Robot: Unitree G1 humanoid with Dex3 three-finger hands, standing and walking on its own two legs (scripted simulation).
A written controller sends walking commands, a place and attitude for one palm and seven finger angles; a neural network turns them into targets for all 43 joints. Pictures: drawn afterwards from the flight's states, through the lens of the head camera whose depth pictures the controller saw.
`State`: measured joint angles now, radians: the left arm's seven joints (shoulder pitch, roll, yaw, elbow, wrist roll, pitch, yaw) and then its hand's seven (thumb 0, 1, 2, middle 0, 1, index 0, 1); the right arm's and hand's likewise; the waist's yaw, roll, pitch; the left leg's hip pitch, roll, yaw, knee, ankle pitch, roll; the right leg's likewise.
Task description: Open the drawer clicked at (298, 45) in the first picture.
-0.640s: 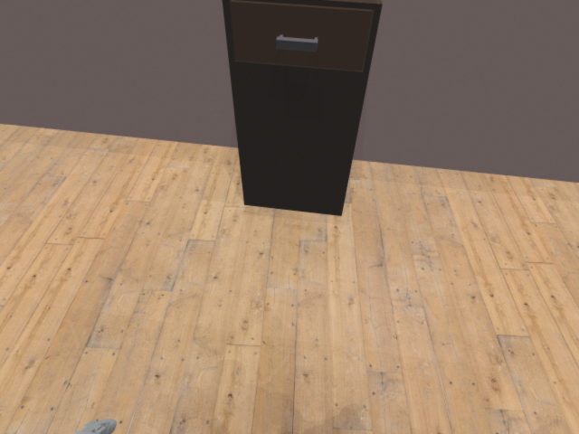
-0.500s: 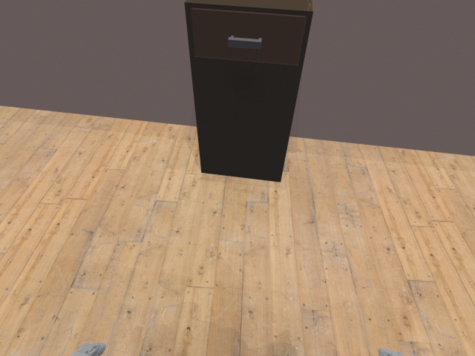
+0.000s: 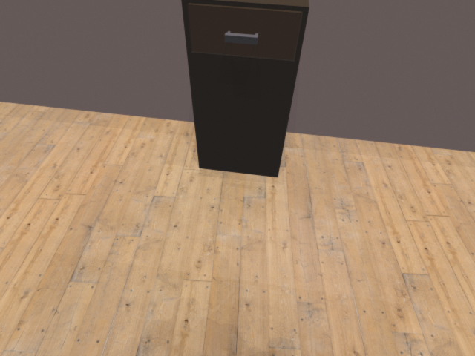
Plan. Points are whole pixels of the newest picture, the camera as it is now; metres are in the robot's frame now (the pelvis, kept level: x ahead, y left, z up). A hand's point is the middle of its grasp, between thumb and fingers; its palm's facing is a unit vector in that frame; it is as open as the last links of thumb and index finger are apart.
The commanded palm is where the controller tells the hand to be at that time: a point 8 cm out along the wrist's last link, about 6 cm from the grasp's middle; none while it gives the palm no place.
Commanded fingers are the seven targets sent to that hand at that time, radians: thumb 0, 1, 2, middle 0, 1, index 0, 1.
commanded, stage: stand and wait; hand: left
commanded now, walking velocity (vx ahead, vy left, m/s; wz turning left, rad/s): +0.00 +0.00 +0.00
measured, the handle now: (242, 36) +1.22 +0.06 +0.03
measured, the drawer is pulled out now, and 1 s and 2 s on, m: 0.00 0.00 0.00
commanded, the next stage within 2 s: look at it before walking up in 0.18 s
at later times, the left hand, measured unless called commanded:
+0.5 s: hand out of the picture +0.07 +0.24 -0.15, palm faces -0.03 -0.94 -0.33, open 7.4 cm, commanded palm none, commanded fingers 0.00 0.90 0.90 -0.20 -0.30 -0.20 -0.30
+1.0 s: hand out of the picture +0.06 +0.24 -0.16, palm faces -0.02 -0.95 -0.33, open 7.4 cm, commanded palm none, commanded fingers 0.00 0.90 0.90 -0.20 -0.30 -0.20 -0.30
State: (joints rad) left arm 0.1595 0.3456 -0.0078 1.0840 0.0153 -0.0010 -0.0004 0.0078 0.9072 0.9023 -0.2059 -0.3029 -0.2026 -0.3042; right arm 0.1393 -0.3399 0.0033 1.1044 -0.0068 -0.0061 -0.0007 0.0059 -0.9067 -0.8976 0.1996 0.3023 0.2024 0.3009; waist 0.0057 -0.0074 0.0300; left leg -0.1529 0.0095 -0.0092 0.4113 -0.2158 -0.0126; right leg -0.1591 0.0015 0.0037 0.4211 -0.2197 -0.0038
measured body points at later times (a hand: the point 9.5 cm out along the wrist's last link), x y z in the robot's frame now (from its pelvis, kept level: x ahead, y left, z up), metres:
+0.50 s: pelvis -0.01 +0.00 +0.00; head -0.01 +0.00 +0.45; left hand +0.07 +0.29 -0.13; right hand +0.07 -0.29 -0.13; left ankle +0.01 +0.13 -0.74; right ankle +0.01 -0.12 -0.74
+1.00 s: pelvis +0.00 +0.00 +0.00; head +0.00 +0.00 +0.45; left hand +0.06 +0.29 -0.14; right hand +0.07 -0.29 -0.13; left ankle +0.01 +0.13 -0.74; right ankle +0.01 -0.12 -0.74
